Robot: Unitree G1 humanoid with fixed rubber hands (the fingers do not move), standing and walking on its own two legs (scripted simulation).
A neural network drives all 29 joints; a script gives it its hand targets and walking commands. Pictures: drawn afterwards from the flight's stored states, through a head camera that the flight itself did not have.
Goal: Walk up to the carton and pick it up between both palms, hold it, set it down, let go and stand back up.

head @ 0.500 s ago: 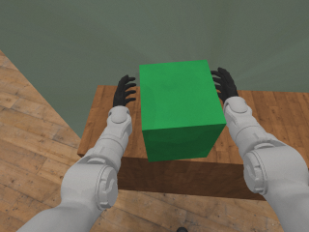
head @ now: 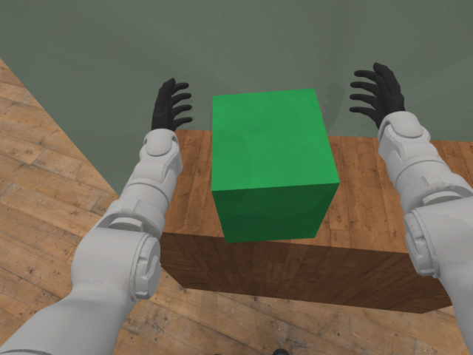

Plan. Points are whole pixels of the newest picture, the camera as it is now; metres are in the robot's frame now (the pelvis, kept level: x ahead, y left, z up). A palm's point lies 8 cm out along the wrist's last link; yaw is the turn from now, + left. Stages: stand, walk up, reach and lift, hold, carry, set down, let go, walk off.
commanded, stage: set down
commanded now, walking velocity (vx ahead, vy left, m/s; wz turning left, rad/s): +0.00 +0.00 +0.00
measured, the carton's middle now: (266, 171) +0.45 +0.01 -0.01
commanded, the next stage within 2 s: none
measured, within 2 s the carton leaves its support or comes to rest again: neither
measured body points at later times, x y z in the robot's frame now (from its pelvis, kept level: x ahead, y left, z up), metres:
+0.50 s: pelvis +0.00 +0.01 +0.02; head +0.04 +0.01 +0.46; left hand +0.44 +0.20 +0.17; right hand +0.49 -0.18 +0.18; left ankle -0.01 +0.15 -0.73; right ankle +0.03 -0.07 -0.73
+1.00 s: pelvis +0.00 +0.01 +0.02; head +0.04 +0.01 +0.47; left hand +0.39 +0.19 +0.10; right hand +0.43 -0.20 +0.10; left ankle -0.01 +0.15 -0.73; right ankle +0.03 -0.07 -0.73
